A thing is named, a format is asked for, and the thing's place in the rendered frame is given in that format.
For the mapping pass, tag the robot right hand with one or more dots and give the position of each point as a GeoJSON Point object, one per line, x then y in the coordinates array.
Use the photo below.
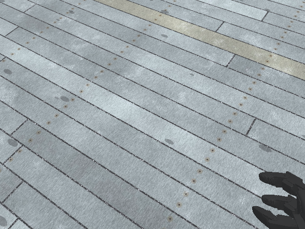
{"type": "Point", "coordinates": [293, 207]}

